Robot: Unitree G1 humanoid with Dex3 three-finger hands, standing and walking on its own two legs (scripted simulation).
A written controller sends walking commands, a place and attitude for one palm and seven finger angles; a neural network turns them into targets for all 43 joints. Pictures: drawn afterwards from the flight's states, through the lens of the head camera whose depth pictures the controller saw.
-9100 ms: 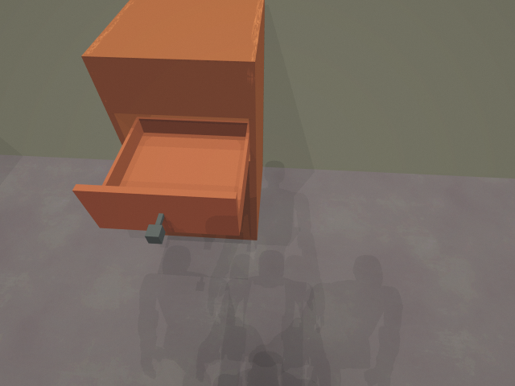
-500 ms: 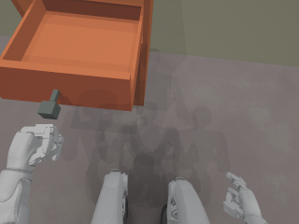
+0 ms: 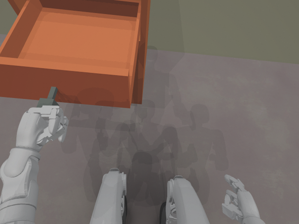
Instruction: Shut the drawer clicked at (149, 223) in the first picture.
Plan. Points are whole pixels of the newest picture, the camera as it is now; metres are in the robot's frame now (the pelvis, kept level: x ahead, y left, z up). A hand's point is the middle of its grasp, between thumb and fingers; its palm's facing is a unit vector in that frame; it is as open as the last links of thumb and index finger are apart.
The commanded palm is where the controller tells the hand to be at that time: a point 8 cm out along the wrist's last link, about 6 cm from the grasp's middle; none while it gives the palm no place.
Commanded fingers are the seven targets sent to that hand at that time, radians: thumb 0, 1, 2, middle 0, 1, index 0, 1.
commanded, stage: push the drawer shut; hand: left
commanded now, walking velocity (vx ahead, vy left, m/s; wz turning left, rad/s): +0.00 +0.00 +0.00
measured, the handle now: (50, 101) +0.40 +0.28 +0.02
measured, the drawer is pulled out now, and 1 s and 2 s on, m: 0.29 0.16 0.05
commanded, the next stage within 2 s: none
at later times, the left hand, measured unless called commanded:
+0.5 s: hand (68, 105) +0.40 +0.23 +0.02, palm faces -0.04 -1.00 -0.06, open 3.4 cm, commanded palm +0.39 +0.28 +0.02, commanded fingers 0.00 0.90 0.90 -1.40 -1.60 -1.40 -1.60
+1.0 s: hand (75, 83) +0.46 +0.23 +0.02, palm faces -0.05 -1.00 -0.05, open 3.4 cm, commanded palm +0.46 +0.28 +0.02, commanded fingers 0.00 0.90 0.90 -1.40 -1.60 -1.40 -1.60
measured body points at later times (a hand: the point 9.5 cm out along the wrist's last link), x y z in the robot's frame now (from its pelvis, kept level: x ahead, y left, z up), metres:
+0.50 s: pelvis -0.01 +0.00 +0.00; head +0.15 +0.02 +0.42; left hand +0.39 +0.29 +0.02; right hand +0.13 -0.27 -0.11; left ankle +0.06 +0.12 -0.55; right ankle +0.04 -0.11 -0.55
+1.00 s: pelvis -0.01 +0.00 -0.01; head +0.16 +0.03 +0.40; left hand +0.46 +0.28 +0.02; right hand +0.08 -0.28 -0.12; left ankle +0.06 +0.12 -0.55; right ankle +0.04 -0.11 -0.55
